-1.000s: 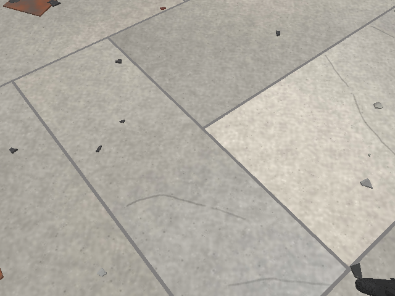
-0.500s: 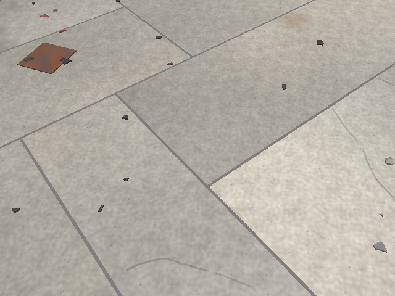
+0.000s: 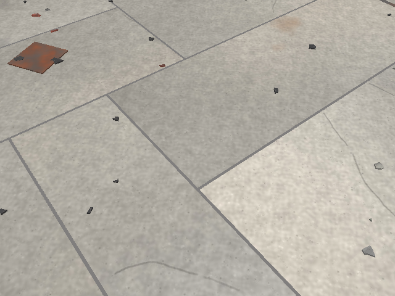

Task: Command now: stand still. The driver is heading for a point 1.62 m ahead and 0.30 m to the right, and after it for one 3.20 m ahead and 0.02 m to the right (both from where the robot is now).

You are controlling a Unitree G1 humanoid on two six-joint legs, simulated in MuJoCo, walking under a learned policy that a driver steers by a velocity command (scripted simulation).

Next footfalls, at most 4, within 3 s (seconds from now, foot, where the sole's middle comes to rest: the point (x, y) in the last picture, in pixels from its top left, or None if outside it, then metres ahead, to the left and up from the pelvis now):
1.36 left None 0.36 0.07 -0.77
1.66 right None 0.28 -0.15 -0.77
2.00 left None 0.39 0.12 -0.77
2.46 right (240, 235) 0.74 -0.13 -0.77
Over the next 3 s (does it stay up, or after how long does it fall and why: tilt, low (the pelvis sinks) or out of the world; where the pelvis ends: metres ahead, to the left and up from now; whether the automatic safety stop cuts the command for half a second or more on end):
stays up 0.86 0.00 -0.01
